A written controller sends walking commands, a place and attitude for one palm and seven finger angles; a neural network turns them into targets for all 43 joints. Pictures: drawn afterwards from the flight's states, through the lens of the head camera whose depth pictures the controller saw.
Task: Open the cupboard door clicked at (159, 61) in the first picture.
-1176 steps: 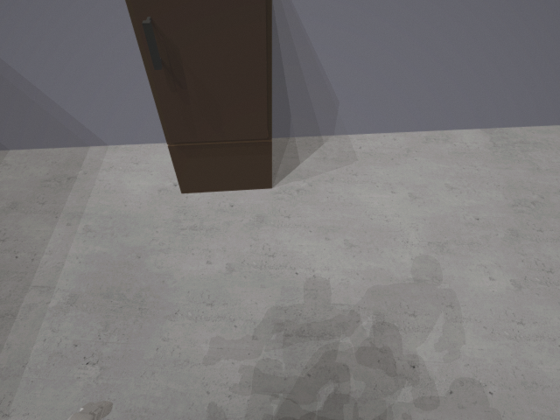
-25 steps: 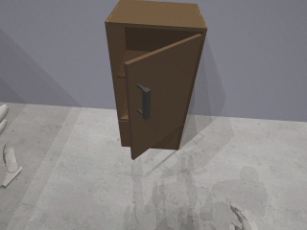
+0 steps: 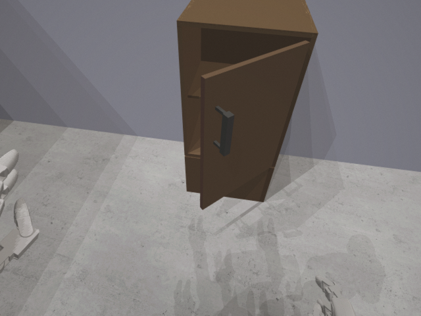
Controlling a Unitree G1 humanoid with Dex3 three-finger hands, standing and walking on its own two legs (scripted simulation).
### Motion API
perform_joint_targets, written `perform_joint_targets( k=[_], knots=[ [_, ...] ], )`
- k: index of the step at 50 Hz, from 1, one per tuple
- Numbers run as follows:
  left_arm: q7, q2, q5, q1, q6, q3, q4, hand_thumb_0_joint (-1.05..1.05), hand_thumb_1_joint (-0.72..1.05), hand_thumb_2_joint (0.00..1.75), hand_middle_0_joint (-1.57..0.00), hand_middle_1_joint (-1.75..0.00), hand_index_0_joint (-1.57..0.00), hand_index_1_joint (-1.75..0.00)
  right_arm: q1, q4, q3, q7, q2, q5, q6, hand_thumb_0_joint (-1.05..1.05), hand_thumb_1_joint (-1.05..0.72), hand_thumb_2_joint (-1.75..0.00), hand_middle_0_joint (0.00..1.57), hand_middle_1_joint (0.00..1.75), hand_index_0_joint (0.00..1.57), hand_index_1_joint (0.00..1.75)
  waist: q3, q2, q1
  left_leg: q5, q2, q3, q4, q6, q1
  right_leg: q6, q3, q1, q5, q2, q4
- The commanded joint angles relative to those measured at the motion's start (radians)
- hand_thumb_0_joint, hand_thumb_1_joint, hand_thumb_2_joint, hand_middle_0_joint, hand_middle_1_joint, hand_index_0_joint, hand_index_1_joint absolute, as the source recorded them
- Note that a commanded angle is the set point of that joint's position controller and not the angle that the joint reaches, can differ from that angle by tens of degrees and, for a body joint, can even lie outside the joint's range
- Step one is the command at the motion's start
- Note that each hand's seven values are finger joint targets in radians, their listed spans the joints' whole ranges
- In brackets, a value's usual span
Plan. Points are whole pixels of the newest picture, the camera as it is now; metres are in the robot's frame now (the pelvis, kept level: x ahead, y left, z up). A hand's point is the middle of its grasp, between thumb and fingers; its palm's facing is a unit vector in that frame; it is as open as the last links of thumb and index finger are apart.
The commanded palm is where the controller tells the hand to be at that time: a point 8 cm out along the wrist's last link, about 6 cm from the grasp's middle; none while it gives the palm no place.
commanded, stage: let the arm hang, fingers relaxed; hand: left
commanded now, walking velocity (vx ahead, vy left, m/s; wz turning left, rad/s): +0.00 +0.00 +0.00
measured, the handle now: (221, 131) +0.61 +0.02 -0.01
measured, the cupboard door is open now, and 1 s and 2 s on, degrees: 46 46 46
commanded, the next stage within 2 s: look to check the result in 1.16 s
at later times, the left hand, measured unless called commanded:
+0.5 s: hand out of the picture -0.10 +0.12 -0.17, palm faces +0.09 -0.99 -0.08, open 7.4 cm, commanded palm none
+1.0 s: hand out of the picture +0.03 +0.11 -0.18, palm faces +0.10 -0.98 -0.16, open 7.4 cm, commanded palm none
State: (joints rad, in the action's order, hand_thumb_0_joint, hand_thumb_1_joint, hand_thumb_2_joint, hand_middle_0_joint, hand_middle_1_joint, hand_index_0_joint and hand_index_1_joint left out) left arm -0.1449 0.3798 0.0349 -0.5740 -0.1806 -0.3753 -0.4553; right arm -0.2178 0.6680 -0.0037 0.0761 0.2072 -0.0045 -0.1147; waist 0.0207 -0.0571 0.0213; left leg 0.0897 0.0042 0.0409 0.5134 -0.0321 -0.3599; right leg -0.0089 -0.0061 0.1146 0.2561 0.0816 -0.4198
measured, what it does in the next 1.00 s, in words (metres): shifts its weight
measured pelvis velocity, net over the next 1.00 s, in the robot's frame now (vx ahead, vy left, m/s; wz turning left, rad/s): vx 0.03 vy -0.04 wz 0.04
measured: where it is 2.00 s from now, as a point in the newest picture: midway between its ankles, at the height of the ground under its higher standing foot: outside the picture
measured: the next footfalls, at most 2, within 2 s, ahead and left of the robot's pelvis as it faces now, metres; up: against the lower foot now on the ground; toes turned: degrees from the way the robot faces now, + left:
none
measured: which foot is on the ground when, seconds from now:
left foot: down 0.00-1.00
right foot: down 0.00-1.00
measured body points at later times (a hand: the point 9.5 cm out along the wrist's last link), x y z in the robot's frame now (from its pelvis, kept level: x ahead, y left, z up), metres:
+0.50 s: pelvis +0.00 -0.02 +0.00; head +0.03 +0.01 +0.45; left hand -0.10 +0.17 -0.16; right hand +0.00 -0.26 -0.14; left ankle +0.11 +0.08 -0.73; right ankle -0.02 -0.14 -0.73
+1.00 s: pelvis +0.03 -0.04 +0.00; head +0.03 -0.04 +0.45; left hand +0.02 +0.17 -0.16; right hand +0.02 -0.24 -0.17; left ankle +0.11 +0.08 -0.73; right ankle -0.02 -0.14 -0.73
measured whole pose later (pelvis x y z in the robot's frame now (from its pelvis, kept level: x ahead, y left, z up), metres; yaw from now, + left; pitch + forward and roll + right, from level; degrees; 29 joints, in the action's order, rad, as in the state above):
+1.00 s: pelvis +0.03 -0.04 +0.00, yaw +2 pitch -2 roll +0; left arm -0.05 0.10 -0.01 -0.31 0.00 -0.01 1.10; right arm -0.31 1.14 0.00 0.04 0.10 -0.02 0.02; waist 0.02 -0.01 -0.01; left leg 0.14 -0.03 0.07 0.48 0.00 -0.31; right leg -0.04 0.00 0.08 0.36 0.04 -0.48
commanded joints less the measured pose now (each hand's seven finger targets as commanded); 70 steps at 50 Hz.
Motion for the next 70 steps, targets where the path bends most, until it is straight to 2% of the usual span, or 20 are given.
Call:
perform_joint_targets(
  k=[1, 2, 3, 4, 5, 7, 8, 9, 11, 14, 16, 18, 19, 22, 24, 33, 37, 44, 61, 70],
  knots=[
    [-0.023, 0.193, -0.006, 0.200, -0.068, -0.106, -0.201, 0.00, 0.90, 0.90, -0.20, -0.30, -0.20, -0.30, 0.116, -0.171, 0.030, 0.029, 0.124, 0.001, -0.074, 0.00, -0.90, -0.90, 0.20, 0.30, 0.20, 0.30, 0.010, -0.157, -0.034, 0.466, 0.114, 0.195, -0.323, 0.017, 0.141, 0.013, 0.032, 0.198, 0.198, -0.035, 0.033],
    [-0.026, 0.194, -0.014, 0.197, -0.069, -0.115, -0.219, 0.00, 0.90, 0.90, -0.20, -0.30, -0.20, -0.30, 0.117, -0.176, 0.027, 0.030, 0.122, -0.002, -0.078, 0.00, -0.90, -0.90, 0.20, 0.30, 0.20, 0.30, -0.003, -0.210, -0.023, 0.620, 0.149, 0.262, -0.438, 0.002, 0.041, 0.017, 0.010, 0.094, 0.170, -0.006, -0.078],
    [0.117, -0.023, -0.084, 0.177, 0.107, 0.254, 0.626, 0.00, 0.90, 0.90, -0.20, -0.30, -0.20, -0.30, 0.141, 0.087, 0.088, -0.056, 0.337, -0.008, -0.067, 0.00, -0.90, -0.90, 0.20, 0.30, 0.20, 0.30, 0.084, -0.183, -0.067, 0.332, 0.165, 0.347, -0.236, -0.062, -0.131, -0.009, 0.029, 0.206, 0.090, -0.083, -0.247],
    [0.134, -0.030, -0.077, 0.147, 0.174, 0.242, 0.676, 0.00, 0.90, 0.90, -0.20, -0.30, -0.20, -0.30, 0.089, 0.081, 0.073, -0.056, 0.247, -0.008, 0.000, 0.00, -0.90, -0.90, 0.20, 0.30, 0.20, 0.30, -0.016, -0.076, -0.035, 0.100, 0.155, 0.229, -0.194, -0.068, -0.031, -0.009, 0.061, 0.171, 0.139, -0.102, -0.228],
    [0.141, -0.052, -0.069, 0.132, 0.184, 0.263, 0.706, 0.00, 0.90, 0.90, -0.20, -0.30, -0.20, -0.30, 0.074, 0.078, 0.061, -0.053, 0.224, -0.016, 0.019, 0.00, -0.90, -0.90, 0.20, 0.30, 0.20, 0.30, -0.082, 0.061, -0.017, 0.141, 0.168, 0.244, -0.160, -0.082, -0.019, -0.015, 0.054, 0.147, 0.184, -0.089, -0.215],
    [0.149, -0.021, -0.075, 0.158, 0.181, 0.262, 0.806, 0.00, 0.90, 0.90, -0.20, -0.30, -0.20, -0.30, 0.077, 0.085, 0.053, -0.055, 0.227, -0.021, 0.040, 0.00, -0.90, -0.90, 0.20, 0.30, 0.20, 0.30, -0.120, 0.155, -0.006, 0.196, 0.137, 0.251, -0.163, -0.072, 0.001, -0.032, 0.049, 0.106, 0.115, -0.087, -0.141],
    [0.148, 0.009, -0.075, 0.182, 0.183, 0.263, 0.860, 0.00, 0.90, 0.90, -0.20, -0.30, -0.20, -0.30, 0.079, 0.098, 0.055, -0.061, 0.237, -0.020, 0.050, 0.00, -0.90, -0.90, 0.20, 0.30, 0.20, 0.30, -0.120, 0.151, -0.008, 0.214, 0.122, 0.246, -0.176, -0.061, 0.001, -0.039, 0.057, 0.094, 0.114, -0.095, -0.118],
    [0.146, 0.026, -0.072, 0.199, 0.186, 0.272, 0.921, 0.00, 0.90, 0.90, -0.20, -0.30, -0.20, -0.30, 0.082, 0.108, 0.059, -0.068, 0.247, -0.021, 0.060, 0.00, -0.90, -0.90, 0.20, 0.30, 0.20, 0.30, -0.111, 0.071, -0.012, 0.261, 0.117, 0.255, -0.221, -0.044, 0.009, -0.043, 0.059, 0.107, 0.141, -0.097, -0.129],
    [0.141, 0.040, -0.066, 0.217, 0.192, 0.289, 1.063, 0.00, 0.90, 0.90, -0.20, -0.30, -0.20, -0.30, 0.111, 0.144, 0.058, -0.070, 0.251, -0.027, 0.088, 0.00, -0.90, -0.90, 0.20, 0.30, 0.20, 0.30, -0.072, 0.066, 0.004, 0.352, 0.104, 0.244, -0.250, -0.041, -0.035, -0.046, 0.063, 0.085, 0.164, -0.090, -0.095],
    [0.139, 0.048, -0.065, 0.240, 0.192, 0.311, 1.231, 0.00, 0.90, 0.90, -0.20, -0.30, -0.20, -0.30, 0.092, 0.195, 0.051, -0.068, 0.208, -0.025, 0.113, 0.00, -0.90, -0.90, 0.20, 0.30, 0.20, 0.30, -0.024, 0.029, -0.010, 0.314, 0.029, 0.147, -0.189, 0.001, 0.024, -0.074, 0.132, 0.156, 0.226, -0.135, 0.031],
    [0.136, 0.015, -0.056, 0.256, 0.190, 0.328, 1.316, 0.00, 0.90, 0.90, -0.20, -0.30, -0.20, -0.30, 0.044, 0.242, 0.043, -0.064, 0.149, -0.022, 0.121, 0.00, -0.90, -0.90, 0.20, 0.30, 0.20, 0.30, -0.026, -0.025, -0.037, 0.236, 0.010, 0.115, -0.131, 0.013, 0.123, -0.083, 0.163, 0.235, 0.241, -0.160, 0.077],
    [0.130, -0.024, -0.049, 0.245, 0.187, 0.340, 1.391, 0.00, 0.90, 0.90, -0.20, -0.30, -0.20, -0.30, -0.004, 0.288, 0.036, -0.056, 0.118, -0.018, 0.126, 0.00, -0.90, -0.90, 0.20, 0.30, 0.20, 0.30, -0.033, -0.070, -0.049, 0.211, 0.029, 0.126, -0.129, 0.011, 0.180, -0.071, 0.145, 0.256, 0.220, -0.152, 0.079],
    [0.127, -0.036, -0.049, 0.228, 0.187, 0.340, 1.424, 0.00, 0.90, 0.90, -0.20, -0.30, -0.20, -0.30, -0.026, 0.302, 0.036, -0.051, 0.118, -0.015, 0.128, 0.00, -0.90, -0.90, 0.20, 0.30, 0.20, 0.30, -0.018, -0.041, -0.046, 0.219, 0.044, 0.145, -0.146, 0.004, 0.176, -0.063, 0.127, 0.243, 0.202, -0.137, 0.079],
    [0.121, -0.098, -0.049, 0.146, 0.190, 0.349, 1.520, 0.00, 0.90, 0.90, -0.20, -0.30, -0.20, -0.30, -0.065, 0.351, 0.036, -0.041, 0.101, -0.015, 0.132, 0.00, -0.90, -0.90, 0.20, 0.30, 0.20, 0.30, 0.012, -0.114, -0.033, 0.330, 0.073, 0.192, -0.226, -0.011, 0.118, -0.053, 0.087, 0.189, 0.164, -0.115, 0.045],
    [0.118, -0.121, -0.050, 0.094, 0.189, 0.350, 1.563, 0.00, 0.90, 0.90, -0.20, -0.30, -0.20, -0.30, -0.083, 0.365, 0.037, -0.036, 0.091, -0.013, 0.136, 0.00, -0.90, -0.90, 0.20, 0.30, 0.20, 0.30, 0.016, -0.078, -0.022, 0.343, 0.074, 0.196, -0.237, -0.016, 0.096, -0.052, 0.072, 0.153, 0.148, -0.109, 0.048],
    [0.104, -0.173, -0.043, 0.059, 0.182, 0.357, 1.611, 0.00, 0.90, 0.90, -0.20, -0.30, -0.20, -0.30, -0.164, 0.424, 0.034, -0.035, 0.010, -0.014, 0.144, 0.00, -0.90, -0.90, 0.20, 0.30, 0.20, 0.30, 0.085, 0.119, -0.039, 0.169, 0.035, 0.108, -0.111, -0.006, 0.129, -0.066, 0.109, 0.231, 0.215, -0.153, 0.133],
    [0.098, -0.175, -0.040, 0.093, 0.177, 0.356, 1.596, 0.00, 0.90, 0.90, -0.20, -0.30, -0.20, -0.30, -0.185, 0.444, 0.026, -0.039, -0.021, -0.015, 0.142, 0.00, -0.90, -0.90, 0.20, 0.30, 0.20, 0.30, 0.113, 0.148, -0.049, 0.088, 0.023, 0.066, -0.033, 0.001, 0.155, -0.079, 0.122, 0.272, 0.210, -0.183, 0.155],
    [0.093, -0.185, -0.040, 0.091, 0.178, 0.350, 1.588, 0.00, 0.90, 0.90, -0.20, -0.30, -0.20, -0.30, -0.164, 0.451, 0.016, -0.033, -0.025, -0.018, 0.128, 0.00, -0.90, -0.90, 0.20, 0.30, 0.20, 0.30, 0.154, 0.037, -0.019, 0.066, 0.052, 0.112, -0.113, -0.017, 0.076, -0.062, 0.088, 0.177, 0.098, -0.142, 0.080],
    [0.095, -0.160, -0.037, 0.170, 0.173, 0.341, 1.562, 0.00, 0.90, 0.90, -0.20, -0.30, -0.20, -0.30, -0.105, 0.440, 0.020, -0.025, 0.011, -0.015, 0.115, 0.00, -0.90, -0.90, 0.20, 0.30, 0.20, 0.30, 0.047, 0.060, -0.023, -0.114, 0.062, 0.086, -0.083, -0.014, 0.182, -0.044, 0.092, 0.062, -0.153, -0.158, 0.083],
    [0.096, -0.152, -0.038, 0.170, 0.174, 0.346, 1.575, 0.00, 0.90, 0.90, -0.20, -0.30, -0.20, -0.30, -0.074, 0.439, 0.017, -0.025, 0.032, -0.014, 0.116, 0.00, -0.90, -0.90, 0.20, 0.30, 0.20, 0.30, 0.047, 0.062, -0.023, -0.113, 0.065, 0.086, -0.095, -0.015, 0.210, -0.041, 0.091, 0.058, -0.137, -0.159, 0.100]
  ],
)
